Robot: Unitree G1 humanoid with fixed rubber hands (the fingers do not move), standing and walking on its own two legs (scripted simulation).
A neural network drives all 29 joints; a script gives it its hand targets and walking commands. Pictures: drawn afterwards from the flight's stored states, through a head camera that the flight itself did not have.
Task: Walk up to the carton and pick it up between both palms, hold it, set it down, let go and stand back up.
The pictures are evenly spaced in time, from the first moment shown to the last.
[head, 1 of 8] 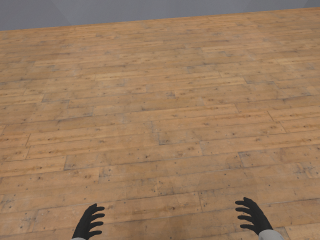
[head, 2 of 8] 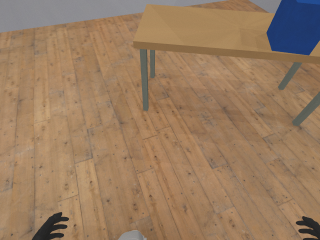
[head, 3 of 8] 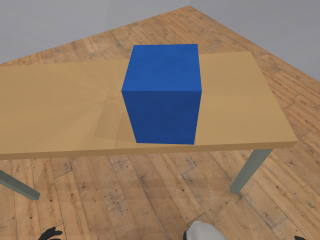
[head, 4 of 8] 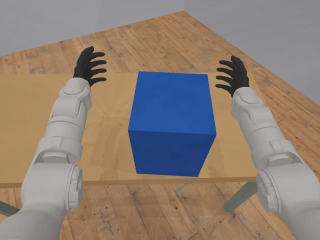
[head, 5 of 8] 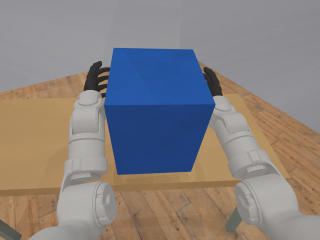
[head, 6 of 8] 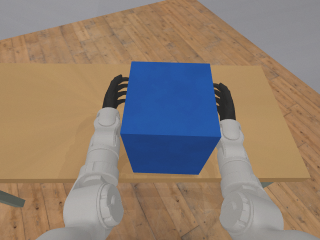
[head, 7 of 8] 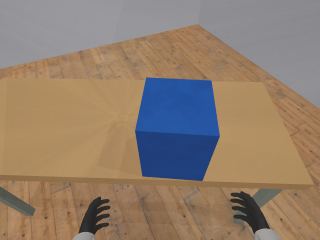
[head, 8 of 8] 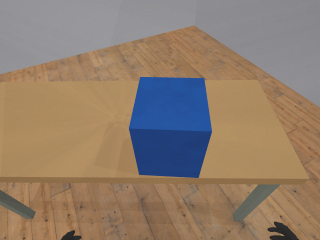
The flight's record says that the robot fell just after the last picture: no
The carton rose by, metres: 0.20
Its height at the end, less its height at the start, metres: +0.00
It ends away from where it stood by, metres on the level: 0.02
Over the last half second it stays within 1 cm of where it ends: yes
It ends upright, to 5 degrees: yes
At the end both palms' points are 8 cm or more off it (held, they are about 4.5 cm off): yes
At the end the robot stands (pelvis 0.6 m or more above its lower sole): yes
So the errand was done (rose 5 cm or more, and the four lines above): yes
